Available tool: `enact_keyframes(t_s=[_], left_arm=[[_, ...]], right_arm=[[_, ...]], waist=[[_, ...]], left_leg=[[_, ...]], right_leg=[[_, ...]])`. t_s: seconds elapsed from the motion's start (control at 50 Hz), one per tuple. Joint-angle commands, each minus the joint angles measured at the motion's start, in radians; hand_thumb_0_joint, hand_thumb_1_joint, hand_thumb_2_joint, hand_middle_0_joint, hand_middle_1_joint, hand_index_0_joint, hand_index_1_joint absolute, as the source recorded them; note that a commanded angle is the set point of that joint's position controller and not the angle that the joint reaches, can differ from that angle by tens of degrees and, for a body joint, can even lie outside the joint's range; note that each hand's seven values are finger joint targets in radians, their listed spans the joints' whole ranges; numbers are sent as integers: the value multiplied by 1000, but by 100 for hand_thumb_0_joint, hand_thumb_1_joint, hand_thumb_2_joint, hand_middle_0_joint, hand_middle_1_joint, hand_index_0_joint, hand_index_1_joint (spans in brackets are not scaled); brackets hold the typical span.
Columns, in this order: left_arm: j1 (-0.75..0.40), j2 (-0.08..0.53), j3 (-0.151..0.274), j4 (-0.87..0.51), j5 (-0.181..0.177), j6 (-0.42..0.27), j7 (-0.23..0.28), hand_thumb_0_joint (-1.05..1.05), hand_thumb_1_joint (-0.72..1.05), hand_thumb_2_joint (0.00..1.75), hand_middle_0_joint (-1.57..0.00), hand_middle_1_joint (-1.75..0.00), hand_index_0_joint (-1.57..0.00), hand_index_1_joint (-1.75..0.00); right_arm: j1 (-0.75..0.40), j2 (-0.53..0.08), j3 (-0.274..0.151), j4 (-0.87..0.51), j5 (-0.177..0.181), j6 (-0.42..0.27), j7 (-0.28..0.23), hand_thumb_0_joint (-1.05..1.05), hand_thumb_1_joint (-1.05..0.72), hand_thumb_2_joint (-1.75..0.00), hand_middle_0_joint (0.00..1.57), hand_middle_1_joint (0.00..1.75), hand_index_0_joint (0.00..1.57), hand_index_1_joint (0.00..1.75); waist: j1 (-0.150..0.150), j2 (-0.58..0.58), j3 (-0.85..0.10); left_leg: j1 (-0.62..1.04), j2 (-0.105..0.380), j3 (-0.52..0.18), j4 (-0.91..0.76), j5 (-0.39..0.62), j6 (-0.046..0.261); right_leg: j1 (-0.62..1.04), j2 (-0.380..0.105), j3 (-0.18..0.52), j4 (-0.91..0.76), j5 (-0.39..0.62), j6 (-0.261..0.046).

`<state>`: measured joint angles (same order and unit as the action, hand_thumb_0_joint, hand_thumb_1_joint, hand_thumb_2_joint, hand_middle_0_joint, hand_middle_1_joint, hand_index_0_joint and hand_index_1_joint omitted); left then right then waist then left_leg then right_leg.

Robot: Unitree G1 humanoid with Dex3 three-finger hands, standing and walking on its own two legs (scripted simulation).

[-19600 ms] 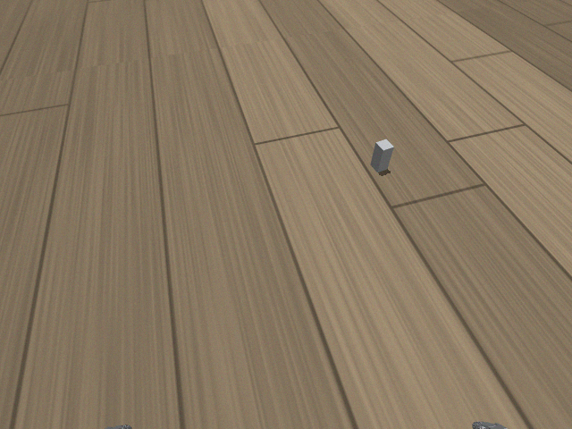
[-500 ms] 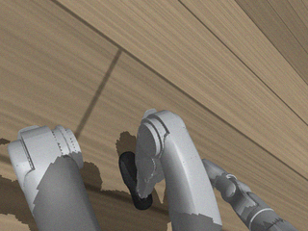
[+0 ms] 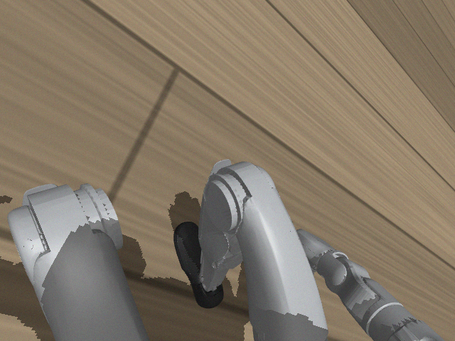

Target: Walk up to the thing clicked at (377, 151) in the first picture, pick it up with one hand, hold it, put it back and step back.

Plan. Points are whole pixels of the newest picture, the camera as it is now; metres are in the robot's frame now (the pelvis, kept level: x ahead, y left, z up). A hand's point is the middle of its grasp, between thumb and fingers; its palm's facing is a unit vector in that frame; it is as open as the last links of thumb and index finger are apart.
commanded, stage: rest palm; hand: left
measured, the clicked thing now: out of the picture +0.41 +0.35 -0.21
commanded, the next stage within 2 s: close in 0.16 s
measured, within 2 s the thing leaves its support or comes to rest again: leaves its support in 0.56 s
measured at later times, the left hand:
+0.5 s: hand out of the picture +0.41 +0.36 -0.16, palm faces +0.54 -0.84 +0.00, open 14.9 cm
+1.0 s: hand out of the picture +0.42 +0.36 -0.15, palm faces +0.57 -0.82 -0.01, open 10.2 cm
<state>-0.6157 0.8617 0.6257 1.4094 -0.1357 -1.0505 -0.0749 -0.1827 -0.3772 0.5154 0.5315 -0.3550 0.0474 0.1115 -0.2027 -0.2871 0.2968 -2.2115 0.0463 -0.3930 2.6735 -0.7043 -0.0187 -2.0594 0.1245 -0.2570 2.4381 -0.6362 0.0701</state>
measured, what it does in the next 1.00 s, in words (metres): stands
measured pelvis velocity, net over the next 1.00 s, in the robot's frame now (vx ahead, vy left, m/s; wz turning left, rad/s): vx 0.00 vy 0.00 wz -0.01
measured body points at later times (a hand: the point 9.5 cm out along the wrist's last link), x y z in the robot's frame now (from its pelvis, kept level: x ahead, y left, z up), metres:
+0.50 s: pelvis +0.00 +0.00 +0.00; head +0.22 +0.20 +0.34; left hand +0.38 +0.40 -0.16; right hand +0.19 -0.24 -0.03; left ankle +0.08 +0.13 -0.25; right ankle +0.14 -0.12 -0.24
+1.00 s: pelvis +0.00 +0.00 +0.00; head +0.22 +0.19 +0.34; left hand +0.38 +0.41 -0.15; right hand +0.17 -0.24 -0.03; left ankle +0.08 +0.13 -0.25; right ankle +0.14 -0.12 -0.24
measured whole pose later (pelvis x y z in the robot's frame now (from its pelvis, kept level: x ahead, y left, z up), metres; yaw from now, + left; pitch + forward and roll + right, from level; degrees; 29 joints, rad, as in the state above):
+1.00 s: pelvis +0.00 +0.00 +0.00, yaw -1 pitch +11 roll -16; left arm -0.67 0.94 0.68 1.45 -0.12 -1.04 -0.03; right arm -0.17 -0.39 0.54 0.51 -0.35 0.08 0.11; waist -0.24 -0.29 0.32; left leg -2.21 0.06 -0.40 2.66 -0.70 -0.02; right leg -2.06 0.13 -0.26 2.42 -0.62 0.07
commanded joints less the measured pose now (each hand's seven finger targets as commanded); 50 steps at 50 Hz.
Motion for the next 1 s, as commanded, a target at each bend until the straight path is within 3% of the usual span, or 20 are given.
enact_keyframes(t_s=[0.0, 0.08, 0.18, 0.24, 0.26, 0.3, 0.32, 0.36, 0.38, 0.48, 0.5, 0.62, 0.72, 0.8, 0.88, 0.9, 0.98], left_arm=[[-192, 222, 4, -143, 11, -80, 21, 0, -60, 18, -6, -9, -6, -10], [-179, 198, -8, -108, 9, -80, 26, 0, -60, 19, -7, -10, -7, -11], [-174, 269, 36, -105, 9, -85, 35, 0, -61, 20, -9, -12, -9, -13], [-183, 242, 18, -107, 6, -84, 33, 0, -59, 21, -11, -14, -11, -15], [-202, 235, 3, -106, 9, -85, 32, 0, -51, 29, -19, -22, -19, -23], [-195, 254, 14, -113, 8, -83, 32, 0, -38, 36, -29, -32, -30, -32], [-212, 284, 32, -132, 7, -86, 34, 0, -33, 39, -31, -34, -32, -34], [-212, 284, 32, -132, 10, -86, 36, 0, -23, 42, -36, -37, -37, -37], [-207, 255, 23, -115, 9, -79, 35, 0, -17, 45, -39, -40, -40, -40], [-225, 276, 30, -119, 11, -68, 42, 0, -5, 54, -49, -50, -50, -49], [-229, 263, 15, -110, 13, -67, 41, 0, -1, 57, -51, -52, -52, -51], [-229, 262, 19, -74, 13, -54, 51, 0, 10, 65, -60, -61, -61, -60], [-205, 315, 61, -64, 19, -54, 61, 0, 19, 76, -70, -72, -72, -71], [-201, 329, 68, -76, 25, -51, 60, 0, 33, 86, -79, -82, -81, -81], [-220, 324, 63, -81, 19, -51, 58, 0, 30, 96, -91, -95, -92, -95], [-206, 276, 38, -65, 16, -48, 51, 0, 28, 99, -92, -98, -94, -98], [-185, 323, 70, -102, 12, -48, 36, 0, 30, 114, -100, -113, -101, -114]], right_arm=[[18, -352, -124, -22, -2, 8, -14, 0, -92, -90, 20, 30, 20, 30], [24, -348, -120, -13, -5, 13, -12, 0, -92, -91, 20, 30, 20, 30], [21, -358, -114, -25, -4, 17, -14, 0, -92, -90, 20, 30, 20, 30], [10, -353, -110, -27, -5, 18, -17, 0, -92, -90, 20, 30, 20, 30], [9, -354, -110, -28, -4, 17, -16, 0, -91, -90, 20, 30, 20, 30], [16, -354, -109, -23, -5, 18, -18, 0, -91, -90, 20, 30, 20, 30], [19, -359, -110, -27, -4, 20, -18, 0, -90, -90, 20, 30, 20, 30], [17, -359, -108, -29, -6, 22, -17, 0, -90, -90, 20, 30, 20, 30], [22, -358, -111, -25, -5, 25, -19, 0, -90, -90, 20, 30, 20, 30], [23, -362, -113, -26, -3, 29, -19, 0, -89, -90, 20, 30, 20, 30], [27, -361, -111, -22, -3, 29, -18, 0, -89, -90, 20, 30, 20, 30], [31, -361, -110, -32, 2, 34, -18, 0, -88, -89, 20, 30, 20, 30], [35, -365, -109, -32, 1, 38, -19, 0, -88, -89, 20, 30, 20, 30], [40, -361, -103, -38, 0, 44, -22, 0, -87, -89, 20, 30, 20, 30], [30, -365, -102, -43, 2, 41, -23, 0, -88, -89, 20, 30, 20, 30], [28, -357, -101, -42, 3, 42, -23, 0, -89, -90, 20, 30, 20, 30], [30, -362, -109, -45, 5, 37, -23, 0, -89, -90, 20, 30, 20, 30]], waist=[[-102, 569, -549], [-107, 548, -543], [-100, 556, -569], [-105, 560, -544], [-118, 561, -531], [-108, 570, -542], [-110, 575, -555], [-109, 585, -555], [-117, 578, -544], [-118, 571, -538], [-127, 572, -524], [-127, 534, -517], [-115, 543, -524], [-110, 558, -546], [-122, 550, -532], [-121, 540, -516], [-100, 553, -547]], left_leg=[[386, 64, 91, -336, 123, -6], [383, 64, 93, -328, 113, -3], [386, 65, 92, -326, 134, -3], [386, 69, 90, -328, 128, -5], [378, 68, 89, -331, 113, -4], [387, 68, 93, -329, 123, -4], [387, 69, 94, -324, 133, -3], [394, 71, 91, -328, 134, -5], [401, 72, 84, -335, 137, -7], [385, 72, 87, -336, 107, -3], [371, 70, 84, -339, 97, -2], [366, 72, 80, -344, 86, 3], [359, 73, 84, -344, 87, 2], [370, 73, 90, -338, 123, 1], [359, 75, 92, -331, 117, 4], [359, 75, 91, -337, 109, 3], [362, 75, 99, -336, 94, 5]], right_leg=[[234, 13, -105, -162, 168, -74], [238, 16, -106, -174, 160, -71], [261, 19, -108, -169, 174, -73], [242, 19, -108, -170, 171, -73], [236, 17, -112, -173, 159, -73], [253, 19, -108, -175, 166, -71], [257, 20, -108, -174, 177, -71], [254, 19, -110, -171, 177, -72], [246, 17, -112, -169, 179, -72], [237, 17, -110, -178, 159, -72], [234, 16, -111, -177, 154, -72], [233, 16, -113, -187, 143, -69], [249, 17, -112, -188, 139, -70], [267, 19, -111, -185, 165, -71], [259, 19, -110, -190, 164, -69], [251, 17, -111, -191, 155, -69], [266, 20, -109, -192, 147, -71]])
